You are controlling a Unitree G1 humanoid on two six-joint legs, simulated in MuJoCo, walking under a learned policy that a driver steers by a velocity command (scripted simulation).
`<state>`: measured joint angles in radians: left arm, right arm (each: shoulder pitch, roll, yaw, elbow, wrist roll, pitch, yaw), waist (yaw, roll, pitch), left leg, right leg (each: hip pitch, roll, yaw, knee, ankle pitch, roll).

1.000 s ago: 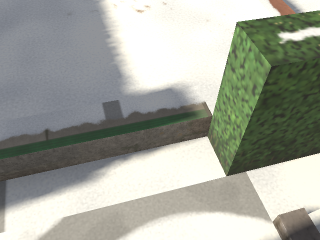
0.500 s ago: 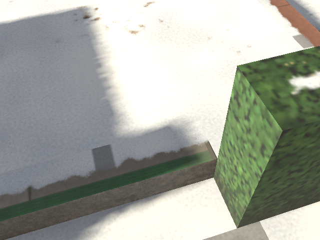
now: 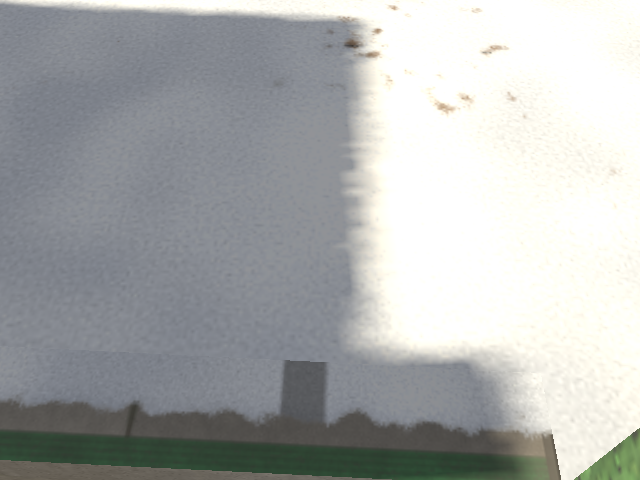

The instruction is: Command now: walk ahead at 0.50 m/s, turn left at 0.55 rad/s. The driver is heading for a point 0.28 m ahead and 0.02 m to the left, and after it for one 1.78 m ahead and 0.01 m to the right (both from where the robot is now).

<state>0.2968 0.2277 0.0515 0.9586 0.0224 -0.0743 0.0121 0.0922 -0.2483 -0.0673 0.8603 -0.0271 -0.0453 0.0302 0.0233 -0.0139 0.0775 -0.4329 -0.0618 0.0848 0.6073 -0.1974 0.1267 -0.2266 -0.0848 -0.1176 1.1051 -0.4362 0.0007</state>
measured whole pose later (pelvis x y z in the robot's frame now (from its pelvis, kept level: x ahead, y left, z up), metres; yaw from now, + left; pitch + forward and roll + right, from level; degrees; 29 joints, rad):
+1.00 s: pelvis +0.57 -0.01 +0.19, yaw +12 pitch +4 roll +1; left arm 0.43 0.15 -0.01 0.95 -0.01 -0.11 0.01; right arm 0.02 -0.18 0.02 0.67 0.03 -0.07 0.04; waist 0.08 0.03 -0.03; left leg -0.83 0.06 0.02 0.85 0.08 0.07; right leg -0.05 0.07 -0.06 0.24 -0.26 -0.10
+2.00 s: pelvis +1.18 +0.03 +0.18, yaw -8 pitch +3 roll +0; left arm 0.31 0.28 0.07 0.73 -0.01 -0.05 -0.01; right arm 0.10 -0.29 -0.04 0.66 -0.02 -0.09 -0.02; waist 0.05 0.03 0.01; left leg -0.70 0.10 -0.08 0.87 -0.16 -0.06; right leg -0.23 0.13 0.09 0.37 -0.18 -0.10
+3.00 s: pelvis +1.49 -0.01 +0.17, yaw -11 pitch +0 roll +0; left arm 0.12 0.19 0.05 0.77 0.01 -0.01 0.00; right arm 0.24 -0.23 -0.03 0.90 -0.01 0.02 -0.04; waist -0.02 -0.01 0.01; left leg -0.14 0.02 -0.01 0.55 -0.41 -0.03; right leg -0.37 0.02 0.00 0.60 -0.24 -0.03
